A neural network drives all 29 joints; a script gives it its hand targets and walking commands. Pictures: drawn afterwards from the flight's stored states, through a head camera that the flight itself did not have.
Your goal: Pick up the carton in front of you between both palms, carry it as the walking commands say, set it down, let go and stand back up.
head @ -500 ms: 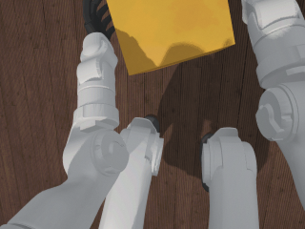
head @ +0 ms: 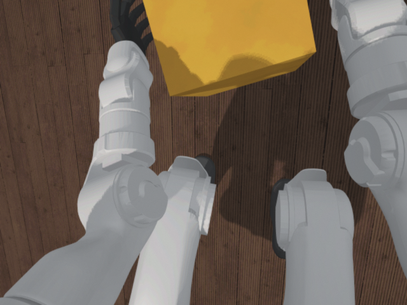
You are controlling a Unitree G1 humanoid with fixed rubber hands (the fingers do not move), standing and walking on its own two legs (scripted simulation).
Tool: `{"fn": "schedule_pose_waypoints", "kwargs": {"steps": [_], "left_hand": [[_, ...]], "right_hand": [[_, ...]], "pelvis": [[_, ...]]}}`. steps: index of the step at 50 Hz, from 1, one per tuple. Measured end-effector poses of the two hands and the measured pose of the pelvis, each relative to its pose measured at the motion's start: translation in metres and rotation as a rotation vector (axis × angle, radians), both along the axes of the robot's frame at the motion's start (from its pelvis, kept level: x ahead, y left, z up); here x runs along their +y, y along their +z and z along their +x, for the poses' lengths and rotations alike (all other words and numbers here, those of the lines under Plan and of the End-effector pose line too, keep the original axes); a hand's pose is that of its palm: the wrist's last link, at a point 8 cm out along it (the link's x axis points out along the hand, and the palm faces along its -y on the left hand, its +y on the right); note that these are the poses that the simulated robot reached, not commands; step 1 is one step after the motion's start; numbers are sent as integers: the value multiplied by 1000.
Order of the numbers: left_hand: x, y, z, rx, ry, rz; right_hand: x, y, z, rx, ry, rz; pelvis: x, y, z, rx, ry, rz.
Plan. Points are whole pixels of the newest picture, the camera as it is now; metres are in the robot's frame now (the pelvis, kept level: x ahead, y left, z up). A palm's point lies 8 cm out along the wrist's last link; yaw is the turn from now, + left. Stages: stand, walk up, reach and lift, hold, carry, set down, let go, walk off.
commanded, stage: set down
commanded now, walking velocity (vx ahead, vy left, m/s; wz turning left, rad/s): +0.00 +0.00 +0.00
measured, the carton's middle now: (231, 26) +0.54 +0.02 -0.26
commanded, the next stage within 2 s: let go in 1.48 s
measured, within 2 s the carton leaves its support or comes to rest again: neither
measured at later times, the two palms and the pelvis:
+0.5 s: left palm (112, 56) +0.49 +0.21 -0.17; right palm out of the picture +0.58 -0.17 -0.18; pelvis -0.02 +0.01 -0.01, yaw +0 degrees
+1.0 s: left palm (48, 40) +0.49 +0.19 -0.02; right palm out of the picture +0.59 -0.18 -0.02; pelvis -0.01 +0.02 +0.10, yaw -2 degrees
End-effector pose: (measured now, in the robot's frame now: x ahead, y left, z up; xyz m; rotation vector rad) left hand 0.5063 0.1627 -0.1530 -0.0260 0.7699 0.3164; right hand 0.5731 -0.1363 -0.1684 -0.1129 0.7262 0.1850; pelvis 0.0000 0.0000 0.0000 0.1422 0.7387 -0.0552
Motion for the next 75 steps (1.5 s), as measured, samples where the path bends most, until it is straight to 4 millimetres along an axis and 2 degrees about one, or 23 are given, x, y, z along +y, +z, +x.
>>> {"fn": "schedule_pose_waypoints", "kwargs": {"steps": [7, 11, 15, 19, 23, 27, 30, 34, 38, 49, 55, 68, 75], "left_hand": [[3, -5, -2, -2, -14, 6], [5, -21, -14, 55, -39, 21], [24, -34, -28, 88, 4, 43], [47, -34, -28, 63, 42, 58], [51, -24, -18, 7, 45, 54], [40, -7, -11, -44, 37, 29], [30, 10, -14, -75, 45, 6], [23, 34, -25, -77, 61, -2], [26, 60, -30, -75, 74, 4], [28, 128, -20, -105, 70, 19], [28, 162, -22, -102, 76, 34], [30, 247, -27, -106, 83, 37], [29, 285, -28, -106, 77, 42]], "right_hand": [[-2, -4, -1, -11, 27, 4], [-10, -26, -13, 23, 22, -32], [-26, -52, -26, 52, -14, -74], [-35, -52, -20, 15, -30, -82], [-36, -29, -3, -46, -32, -76], [-34, 2, 9, -82, -29, -79], [-30, 29, 13, -95, -26, -87], [-28, 62, 12, -76, -34, -98], [-30, 89, 10, -47, -51, -99], [-41, 145, 13, -57, -45, -89], [-47, 177, 13, -63, -31, -93], [-51, 264, 16, -53, -21, -93], [-53, 303, 15, -43, -23, -94]], "pelvis": [[-1, -6, -3, -40, -3, 2], [0, -7, -6, -63, -8, 1], [1, -6, -9, -79, -9, 1], [2, -10, -13, -87, -2, -5], [6, -14, -16, -97, 4, -12], [11, -10, -18, -97, 14, -24], [13, -1, -18, -92, 21, -35], [15, 20, -19, -75, 22, -48], [17, 43, -18, -48, 20, -55], [18, 94, -10, 20, 18, -54], [14, 126, -4, 52, 11, -48], [3, 197, 7, 62, -5, -46], [0, 232, 14, 46, -12, -55]]}}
